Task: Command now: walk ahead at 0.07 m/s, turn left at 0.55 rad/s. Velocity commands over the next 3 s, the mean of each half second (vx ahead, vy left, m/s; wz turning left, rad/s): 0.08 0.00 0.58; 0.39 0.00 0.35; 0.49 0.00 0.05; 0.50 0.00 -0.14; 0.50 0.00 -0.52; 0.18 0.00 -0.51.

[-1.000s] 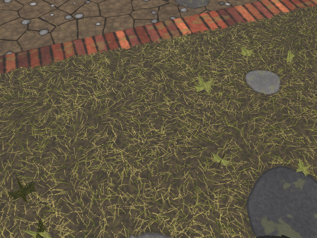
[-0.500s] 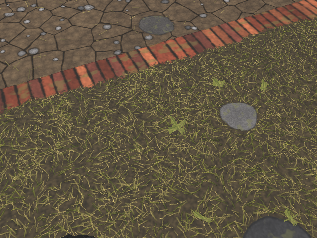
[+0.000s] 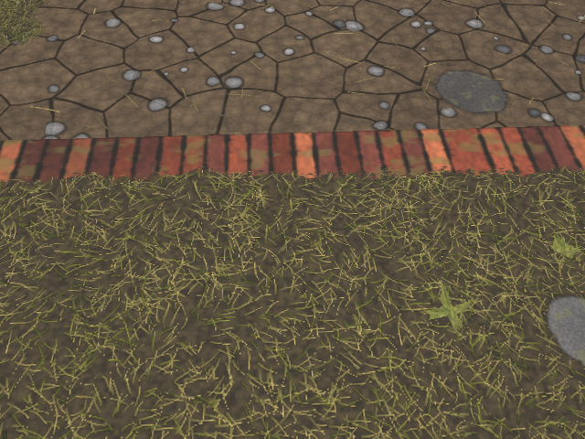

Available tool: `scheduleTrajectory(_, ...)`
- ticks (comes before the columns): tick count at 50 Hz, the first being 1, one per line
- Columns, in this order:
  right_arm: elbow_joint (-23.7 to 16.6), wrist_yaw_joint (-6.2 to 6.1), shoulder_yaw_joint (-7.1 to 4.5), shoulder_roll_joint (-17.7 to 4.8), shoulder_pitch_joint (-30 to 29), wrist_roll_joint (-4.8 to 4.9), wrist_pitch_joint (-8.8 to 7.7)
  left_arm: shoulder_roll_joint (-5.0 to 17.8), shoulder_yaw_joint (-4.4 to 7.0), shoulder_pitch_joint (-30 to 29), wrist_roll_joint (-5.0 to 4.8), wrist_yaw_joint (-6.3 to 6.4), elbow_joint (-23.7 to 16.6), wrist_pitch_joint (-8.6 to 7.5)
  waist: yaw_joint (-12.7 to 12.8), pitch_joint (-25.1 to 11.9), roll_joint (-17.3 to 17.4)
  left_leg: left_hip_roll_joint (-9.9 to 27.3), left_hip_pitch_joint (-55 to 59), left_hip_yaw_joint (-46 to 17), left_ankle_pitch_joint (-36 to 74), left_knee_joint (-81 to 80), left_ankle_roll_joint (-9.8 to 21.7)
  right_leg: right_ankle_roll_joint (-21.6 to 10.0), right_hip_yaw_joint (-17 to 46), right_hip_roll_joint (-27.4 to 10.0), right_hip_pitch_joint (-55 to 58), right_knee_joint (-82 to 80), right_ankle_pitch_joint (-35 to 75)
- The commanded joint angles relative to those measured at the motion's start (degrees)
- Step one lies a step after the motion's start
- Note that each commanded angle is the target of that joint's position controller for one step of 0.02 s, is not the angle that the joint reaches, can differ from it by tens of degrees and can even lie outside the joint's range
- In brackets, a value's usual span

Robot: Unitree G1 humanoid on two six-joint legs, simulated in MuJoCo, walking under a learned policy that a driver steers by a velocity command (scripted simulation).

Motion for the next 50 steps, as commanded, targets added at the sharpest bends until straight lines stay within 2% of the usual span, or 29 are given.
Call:
scheduleTrajectory(1,-3.76,-0.17,-1.22,-4.4,2.8,0.04,-0.84,9.86,2.69,1.43,0.07,0.45,-2.61,1.22,-1.0,-5.48,-5.4,-0.82,6.8,0.82,-3.24,-7.2,1.67,-5.84,8.49,-16.91,1.96,0.1,23.79)
scheduleTrajectory(2,-3.29,-0.47,-1.6,-5.36,5.22,-0.08,-1.7,9.71,2.9,3.6,0.45,0.41,-2.03,1.85,-1.98,-7.25,-1.08,-0.84,12.1,-1.54,2.01,-13.15,2.69,-3.35,7.08,-14.94,0.29,7.08,18.22)
scheduleTrajectory(3,-3.19,-1.28,-3.19,-11.68,8.59,-0.63,-2.62,7.77,2.54,6.02,0.61,0.12,-3.3,2.31,-2.36,-9.89,12.02,9.57,19.42,-16.51,17.18,-19.58,5.55,0.45,3.42,-9.42,-7.28,22.53,4.16)
scheduleTrajectory(4,-3.55,-1.78,-4.95,-17.82,10.93,0.71,-2.06,4.28,1.49,2.32,-0.44,0.27,-7.52,2.97,-4.04,-10.56,20.05,21.82,23.63,-35.73,32.83,-22.47,17.19,3.83,6.52,2.91,-22.61,33.81,-24.4)
scheduleTrajectory(5,-2.49,-1.99,-4.92,-15.76,14.14,1.76,-1.57,6.74,1.76,-1.18,0.25,0.42,-7.48,3.84,-5.74,-11.43,8.65,20.33,23.69,-32.43,30.17,-22.61,18.91,4.45,14.98,1.05,-23.84,39.94,-22.22)
scheduleTrajectory(7,-3.52,-2.77,-3.51,-11.26,6.6,1.33,-0.54,5.66,1.77,-3.1,-0.81,0.28,-7.56,3.55,-2.06,-5.28,4.26,13.19,16.63,-23.52,21.54,-23.79,14.33,4.47,17.89,-0.49,-23.95,37.3,-11.98)
scheduleTrajectory(9,-5.4,-2.96,-2.72,-8.65,1.59,1.51,-0.39,6.61,2.13,-1.88,0.74,0.19,-7.07,3.53,-0.18,-6.27,5.5,8.56,15.07,-19.44,22.94,-23.35,11.49,4.33,17.68,0.25,-21.18,35.33,-6.8)
scheduleTrajectory(10,-5.55,-2.68,-2.7,-8.77,2.14,1.44,-0.65,6.32,2.15,-1.17,0.85,0.08,-7.03,3.89,-0.04,-7.91,4.55,8.26,15.3,-19.18,25.24,-22.84,11.42,4.36,17.78,1.02,-20.12,35.49,-6.24)
scheduleTrajectory(12,-5.3,-2.23,-3.16,-10.31,3.84,1.36,-1.23,5.37,1.93,-1.35,0.29,0.06,-7.64,4.44,-0.27,-9.11,3.23,7.99,15.78,-20.11,23.8,-22.86,11.44,4.71,18.38,1.5,-19.54,33.04,-6.11)
scheduleTrajectory(17,-5.32,-2.05,-3.8,-11.87,6.41,0.77,-0.78,5.58,1.64,-5.44,-0.11,0.42,-10.17,4.93,-2.5,-7.75,6.26,7.56,15.33,-26.05,6.92,-25.13,11.5,4.92,19.59,2.59,-19.35,24.31,-6.61)
scheduleTrajectory(19,-5.43,-1.78,-4.13,-12.45,7.29,0.64,-0.53,6.04,1.55,-5.98,0.16,-0.04,-11.0,4.46,-3.02,-8.88,6.78,6.82,14.47,-29.29,-9.28,-27.57,11.77,4.66,19.16,3.37,-16.85,20.87,-7.78)
scheduleTrajectory(21,-5.88,-1.4,-4.42,-12.97,6.58,0.3,-0.29,6.41,1.49,-6.08,0.12,-0.44,-11.71,3.81,-2.78,-8.22,7.7,6.37,12.15,-32.06,-17.43,-28.82,11.65,3.96,18.57,4.66,-13.43,17.13,-9.98)
scheduleTrajectory(23,-6.41,-1.0,-4.66,-13.11,4.68,0.36,-0.11,6.19,1.34,-3.24,-0.44,-0.47,-11.51,2.99,-0.8,-7.31,7.33,5.08,6.61,-32.99,-20.67,-29.19,10.34,2.09,18.14,6.44,-5.18,9.97,-11.79)
scheduleTrajectory(25,-7.78,-1.15,-4.68,-12.0,-0.49,1.04,0.13,5.57,1.3,6.32,-0.81,0.23,-8.83,2.08,5.39,-4.79,5.89,-0.53,-5.29,-29.72,-23.8,-26.3,5.11,-0.64,16.69,7.39,11.49,-7.42,-4.8)
scheduleTrajectory(26,-8.9,-1.64,-4.01,-8.73,-1.12,1.48,-0.26,10.31,2.35,10.5,-0.24,1.23,-7.68,1.54,6.4,-3.21,-2.42,-6.22,-15.03,-22.83,-24.85,-14.45,0.53,-2.01,24.75,-1.29,19.29,-15.76,-11.87)
scheduleTrajectory(27,-10.49,-1.74,-2.7,-4.01,0.39,2.32,-1.07,16.69,3.52,8.19,0.48,1.58,-9.36,1.11,4.52,-5.27,-16.36,-12.83,-21.65,-11.44,-19.14,5.08,-0.63,-5.75,49.37,-20.58,18.94,-23.0,-29.45)
scheduleTrajectory(28,-10.34,-1.47,-3.73,-9.87,-2.13,-0.09,-1.73,15.5,3.49,1.88,1.29,1.53,-10.09,0.94,1.69,1.82,-6.59,-7.21,-22.73,-13.99,-9.34,10.5,-0.81,-7.6,50.5,-20.68,7.61,-24.46,-30.17)
scheduleTrajectory(29,-9.46,-0.42,-4.21,-10.76,0.19,-0.18,-1.97,12.18,2.64,-1.6,0.77,1.4,-10.73,0.4,-1.69,2.16,-4.84,-6.04,-19.08,-14.46,-4.36,13.75,-0.81,-6.57,45.41,-17.42,4.57,-23.66,-26.53)
scheduleTrajectory(30,-7.86,0.48,-4.25,-10.79,3.73,-0.36,-2.0,10.16,2.18,-3.95,0.24,0.91,-11.16,-0.19,-3.5,1.19,-5.28,-5.74,-17.37,-13.06,-1.31,17.41,-1.44,-5.05,39.42,-14.11,4.7,-23.26,-20.96)
scheduleTrajectory(31,-6.78,1.09,-4.15,-10.3,5.85,-0.76,-1.92,9.37,1.93,-3.81,-0.05,0.46,-11.27,-0.74,-3.52,-0.19,-6.97,-5.76,-16.11,-11.83,0.15,20.81,-1.82,-4.33,34.61,-11.49,4.87,-23.05,-16.95)
scheduleTrajectory(34,-7.18,2.07,-3.03,-7.8,3.72,-0.65,-1.93,7.98,1.83,2.51,0.32,-0.91,-9.0,-2.07,-0.78,0.82,-6.36,-4.54,-18.81,-11.4,3.64,23.35,-2.19,-5.3,28.2,-9.54,6.57,-22.65,-9.29)
scheduleTrajectory(38,-8.56,2.0,-2.29,-7.44,-2.94,-0.67,-2.32,8.76,2.25,9.03,0.15,-1.64,-5.95,-3.03,2.65,1.96,-6.25,-3.78,-21.41,-10.84,5.48,14.04,-3.42,-6.56,24.71,-10.16,12.48,-22.01,0.93)
scheduleTrajectory(41,-10.19,2.58,-1.15,-6.16,-8.24,-0.65,-2.74,8.86,2.16,10.11,-0.06,-1.8,-4.47,-3.17,3.61,1.95,-7.65,-1.64,-16.0,-5.18,6.2,3.54,-3.66,-6.65,20.72,-9.91,11.66,-20.81,9.23)
scheduleTrajectory(44,-11.34,2.72,-0.2,-5.26,-11.42,-0.54,-3.15,9.55,2.22,12.2,-0.21,-1.88,-2.39,-2.81,4.29,2.13,-9.32,-1.36,-6.78,0.75,2.34,-5.02,-1.6,-6.5,18.89,-10.5,9.5,-18.53,18.94)
scheduleTrajectory(46,-10.62,2.02,-0.42,-6.1,-8.07,-0.43,-3.61,10.77,2.41,12.46,-0.3,-1.78,-1.24,-2.29,2.04,0.88,-9.76,-3.44,0.73,2.39,-0.26,-8.47,1.01,-6.39,18.63,-11.91,9.34,-14.1,30.93)
scheduleTrajectory(47,-8.68,1.35,-0.86,-6.72,-2.16,-0.42,-4.12,11.11,2.36,11.64,-0.51,-1.75,-0.85,-2.1,-1.39,-1.97,-8.41,-5.13,8.25,2.67,1.19,-12.03,2.4,-5.63,16.82,-11.14,9.26,-7.04,41.39)
scheduleTrajectory(48,-5.18,0.52,-1.62,-8.38,7.47,-0.92,-4.91,10.47,2.02,11.25,-0.92,-1.71,-0.63,-1.94,-5.64,-8.05,-5.38,-5.78,21.25,1.94,3.76,-14.66,3.87,-4.19,13.62,-8.56,5.84,4.36,44.15)
scheduleTrajectory(49,-3.08,-0.44,-2.67,-12.31,17.95,-2.08,-5.48,8.2,1.1,9.93,-1.02,-1.77,-2.62,-1.96,-10.1,-16.07,0.33,6.16,36.49,-11.33,-6.35,-16.84,6.25,-2.75,11.87,-6.36,-5.32,20.23,26.48)
scheduleTrajectory(50,-2.36,-1.17,-3.84,-18.86,21.36,-1.66,-5.48,1.55,-0.27,12.58,-1.6,-2.47,-5.5,-2.15,-7.91,-21.27,16.04,22.83,47.89,-39.96,-10.33,-23.83,11.99,-0.54,11.29,3.52,-24.6,38.24,-12.98)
